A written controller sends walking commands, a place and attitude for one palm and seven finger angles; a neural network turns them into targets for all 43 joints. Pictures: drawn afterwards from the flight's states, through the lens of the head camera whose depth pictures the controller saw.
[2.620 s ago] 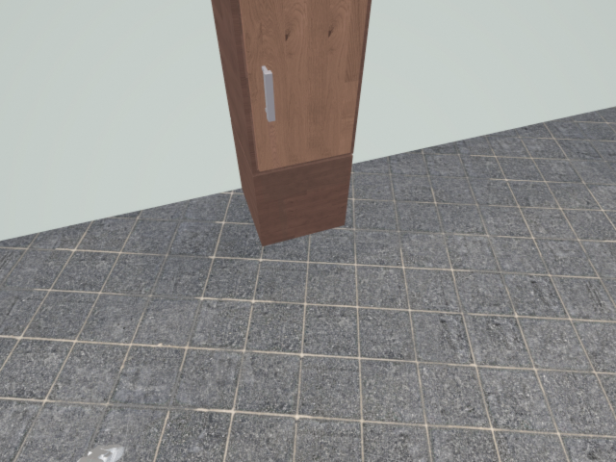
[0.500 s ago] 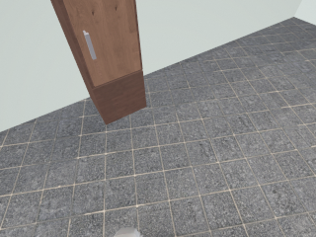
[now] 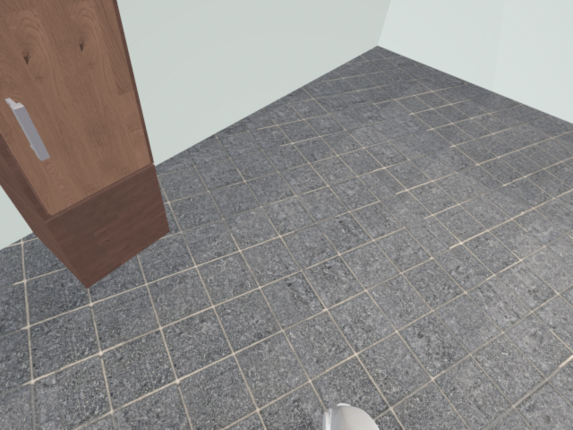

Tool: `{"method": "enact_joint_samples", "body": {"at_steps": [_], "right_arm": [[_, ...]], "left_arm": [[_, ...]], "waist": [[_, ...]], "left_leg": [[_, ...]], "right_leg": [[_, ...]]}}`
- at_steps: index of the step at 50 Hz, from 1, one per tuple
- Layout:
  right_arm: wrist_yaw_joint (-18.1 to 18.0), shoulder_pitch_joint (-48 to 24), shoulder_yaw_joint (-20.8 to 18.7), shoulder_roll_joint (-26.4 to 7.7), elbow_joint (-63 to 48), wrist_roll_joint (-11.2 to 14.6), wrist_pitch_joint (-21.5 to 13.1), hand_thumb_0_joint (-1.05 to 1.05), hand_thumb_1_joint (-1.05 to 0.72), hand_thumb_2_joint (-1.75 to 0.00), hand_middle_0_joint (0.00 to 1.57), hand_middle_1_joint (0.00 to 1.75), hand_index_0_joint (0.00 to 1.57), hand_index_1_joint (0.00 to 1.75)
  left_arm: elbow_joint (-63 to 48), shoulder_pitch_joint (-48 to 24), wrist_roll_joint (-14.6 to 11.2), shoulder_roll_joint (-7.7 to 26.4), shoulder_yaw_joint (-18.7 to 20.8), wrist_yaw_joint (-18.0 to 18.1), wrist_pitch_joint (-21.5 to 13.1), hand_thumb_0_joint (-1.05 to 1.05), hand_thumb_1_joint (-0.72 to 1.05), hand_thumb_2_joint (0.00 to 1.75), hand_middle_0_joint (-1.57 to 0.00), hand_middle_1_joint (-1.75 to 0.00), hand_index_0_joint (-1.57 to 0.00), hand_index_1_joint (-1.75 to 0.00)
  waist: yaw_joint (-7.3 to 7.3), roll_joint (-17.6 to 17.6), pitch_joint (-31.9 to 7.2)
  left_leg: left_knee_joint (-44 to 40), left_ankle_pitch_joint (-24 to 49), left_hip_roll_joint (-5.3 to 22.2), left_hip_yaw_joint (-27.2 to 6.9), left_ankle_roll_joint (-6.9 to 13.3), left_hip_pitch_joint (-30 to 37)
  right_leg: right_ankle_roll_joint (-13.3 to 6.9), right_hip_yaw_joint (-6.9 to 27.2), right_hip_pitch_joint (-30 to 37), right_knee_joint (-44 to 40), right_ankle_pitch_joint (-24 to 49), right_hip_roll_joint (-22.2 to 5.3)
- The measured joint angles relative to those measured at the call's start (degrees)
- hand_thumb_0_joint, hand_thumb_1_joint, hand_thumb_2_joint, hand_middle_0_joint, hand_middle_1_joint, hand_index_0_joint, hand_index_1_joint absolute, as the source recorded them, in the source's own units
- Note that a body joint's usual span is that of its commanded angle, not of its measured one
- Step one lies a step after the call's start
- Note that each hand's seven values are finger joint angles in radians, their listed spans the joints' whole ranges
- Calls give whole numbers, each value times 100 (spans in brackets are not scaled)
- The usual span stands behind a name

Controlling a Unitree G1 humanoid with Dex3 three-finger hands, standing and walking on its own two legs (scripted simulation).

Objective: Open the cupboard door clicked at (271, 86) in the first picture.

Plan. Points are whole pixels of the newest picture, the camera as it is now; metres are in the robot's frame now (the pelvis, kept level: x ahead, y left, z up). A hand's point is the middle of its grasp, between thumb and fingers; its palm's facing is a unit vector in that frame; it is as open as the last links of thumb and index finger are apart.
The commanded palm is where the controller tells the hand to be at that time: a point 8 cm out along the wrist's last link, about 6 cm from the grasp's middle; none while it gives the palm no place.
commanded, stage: walk to a spot facing it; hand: left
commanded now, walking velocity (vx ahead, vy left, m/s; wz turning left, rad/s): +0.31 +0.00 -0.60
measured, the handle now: (27, 129) +0.70 +0.66 -0.06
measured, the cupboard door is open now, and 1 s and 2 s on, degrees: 0 0 0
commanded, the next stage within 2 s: turn to face it in 1.18 s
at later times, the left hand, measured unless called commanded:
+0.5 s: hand (233, 324) +0.34 +0.11 -0.18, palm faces -0.28 -0.93 -0.22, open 7.2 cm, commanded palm none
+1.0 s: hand (230, 263) +0.48 +0.15 -0.19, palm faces -0.42 -0.89 -0.16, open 7.4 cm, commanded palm none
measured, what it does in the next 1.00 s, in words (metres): walks ahead, turning right: right foot, then left foot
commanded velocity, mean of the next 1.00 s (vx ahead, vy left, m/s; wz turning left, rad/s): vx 0.24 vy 0.00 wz -0.52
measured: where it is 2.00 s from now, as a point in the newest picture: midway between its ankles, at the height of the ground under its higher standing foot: (303, 386)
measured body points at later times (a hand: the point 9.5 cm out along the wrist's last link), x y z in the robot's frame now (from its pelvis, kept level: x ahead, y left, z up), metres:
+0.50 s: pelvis +0.20 -0.05 -0.01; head +0.22 -0.06 +0.43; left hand +0.35 +0.16 -0.16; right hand +0.14 -0.27 -0.17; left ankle +0.26 +0.12 -0.66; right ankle +0.21 -0.10 -0.75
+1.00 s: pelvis +0.38 -0.02 -0.01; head +0.42 +0.00 +0.44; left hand +0.50 +0.19 -0.17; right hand +0.37 -0.27 -0.13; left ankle +0.44 +0.05 -0.75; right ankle +0.31 -0.13 -0.65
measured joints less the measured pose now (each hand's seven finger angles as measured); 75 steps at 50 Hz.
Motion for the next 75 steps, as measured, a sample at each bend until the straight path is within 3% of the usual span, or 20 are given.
{"method": "enact_joint_samples", "body": {"at_steps": [3,7,12,14,16,19,23,29,38,40,42,45,48,56,62,64,66,69,71,75], "right_arm": [[-32,326,10,47,223,-6,-9,1,-90,-90,20,30,20,30],[-58,707,15,86,454,-45,10,1,-90,-90,20,30,20,30],[-29,1044,-19,104,682,-51,109,1,-90,-90,20,30,20,30],[14,1220,-26,135,739,-1,175,1,-90,-90,20,30,20,30],[44,1109,-51,121,748,57,283,1,-90,-90,20,30,20,30],[53,566,-120,70,567,25,351,1,-90,-90,20,30,20,30],[77,-158,-170,-2,115,-47,343,1,-91,-90,20,30,19,30],[185,-974,-199,-101,-269,-96,320,1,-91,-90,20,30,19,30],[253,-1711,-165,-209,-470,-48,282,1,-91,-90,20,30,19,30],[217,-1802,-110,-203,-548,-55,177,1,-90,-90,20,30,19,30],[182,-1878,-51,-133,-593,-65,77,1,-90,-90,20,30,20,30],[136,-1725,24,-40,-625,-46,44,1,-90,-90,20,30,20,30],[76,-1445,19,10,-482,-39,69,0,-90,-90,20,30,20,30],[-1,-749,-238,-270,-80,-31,267,-1,-93,-90,20,30,20,30],[52,-362,-355,-463,61,-85,421,0,-92,-90,20,30,19,30],[84,-189,-369,-500,56,-69,470,0,-91,-90,20,30,19,30],[98,-188,-355,-553,69,-28,587,1,-91,-90,20,30,19,30],[35,-308,-301,-533,127,-9,726,1,-91,-90,20,30,19,30],[33,-354,-256,-470,151,-23,731,1,-91,-90,20,30,19,30],[64,-319,-150,-236,173,-3,692,1,-91,-90,20,30,19,30]], "left_arm": [[-33,-269,1,-67,-37,-10,41,0,91,90,-19,-30,-19,-30],[-35,-677,-12,-234,-139,-45,71,0,92,90,-19,-30,-19,-30],[-127,-1142,-31,-424,-276,-59,-51,0,91,90,-19,-30,-19,-30],[-186,-1160,-26,-427,-333,-60,-208,0,91,90,-19,-30,-19,-30],[-232,-1127,-100,-444,-347,20,-369,0,91,90,-20,-30,-19,-30],[-150,-881,-190,-426,-360,125,-398,0,91,90,-20,-30,-19,-30],[103,-466,-173,-435,-280,254,-401,-1,93,90,-20,-30,-20,-30],[271,47,-117,-393,-271,228,-484,-1,93,90,-20,-30,-20,-30],[363,803,-94,-465,-293,260,-462,0,91,90,-20,-30,-20,-30],[416,1012,-131,-470,-267,260,-410,0,91,90,-20,-30,-20,-30],[552,1006,-163,-434,-225,243,-309,0,91,90,-20,-30,-20,-30],[644,913,-120,-405,-168,183,-161,1,91,90,-20,-30,-19,-30],[491,660,-94,-364,-115,123,-40,1,91,90,-20,-30,-19,-30],[16,-158,-63,-306,-11,102,148,0,91,90,-20,-30,-19,-30],[-220,-691,-51,-282,-54,111,137,0,91,90,-19,-30,-19,-30],[-337,-783,-48,-247,-110,109,35,0,91,90,-19,-30,-19,-30],[-391,-901,-77,-261,-176,180,-142,0,91,90,-20,-30,-19,-30],[-364,-964,-121,-355,-297,293,-185,0,91,90,-20,-30,-19,-30],[-266,-951,-120,-455,-368,356,-163,0,91,90,-20,-30,-19,-30],[-70,-926,-109,-664,-515,370,-152,0,91,90,-20,-30,-20,-30]], "waist": [[-95,21,125],[-278,80,365],[-468,154,664],[-483,58,658],[-421,58,694],[-479,107,741],[-483,228,488],[-211,414,142],[375,333,105],[432,274,109],[454,98,231],[378,19,268],[299,23,306],[-16,96,398],[-313,265,515],[-373,334,502],[-392,471,571],[-453,570,586],[-487,603,490],[-543,561,281]], "left_leg": [[-121,-158,19,236,-37,291],[-234,-404,48,536,-125,671],[286,-952,229,896,-328,916],[1593,-1139,406,907,-389,577],[3953,-1208,501,296,-408,-394],[5708,-567,516,-544,-408,-1682],[5258,26,766,-928,-471,-2835],[4044,638,787,-1034,-581,-3435],[1821,335,197,-735,-487,-2443],[1100,796,99,-602,-349,-1950],[1401,668,87,-347,-103,-1872],[1367,256,186,-41,31,-1518],[1030,288,280,155,-10,-1172],[755,109,448,713,-49,-681],[1223,-337,690,1130,-256,-598],[1756,-611,862,1187,-373,-743],[3015,-1104,909,591,-481,-1297],[4445,-1265,581,-360,-502,-2029],[4616,-925,464,-636,-503,-2261],[3661,-656,341,-781,-499,-2176]], "right_leg": [[-4,-118,-205,-176,195,-92],[-102,-484,-97,-1156,231,-79],[-482,-964,582,-2688,-209,332],[-740,-1068,1211,-3323,-153,425],[-1068,-1014,1220,-3036,-231,501],[-984,-870,1573,-3133,-462,694],[-936,-593,2058,-3794,-318,871],[-829,-197,2552,-4338,-352,904],[-499,303,3112,-4248,-990,741],[-403,473,2996,-3695,-1321,747],[-296,414,2442,-2081,-1817,630],[-121,34,1581,-231,-1775,387],[30,-254,979,178,-1373,102],[207,-424,544,-981,-644,-257],[78,-606,1173,-2385,-809,-126],[-69,-668,1612,-3105,-425,-26],[-338,-650,1541,-2956,-504,106],[-476,-622,1645,-2990,-692,194],[-431,-621,1823,-3278,-581,231],[-430,-752,2143,-3701,-455,201]]}}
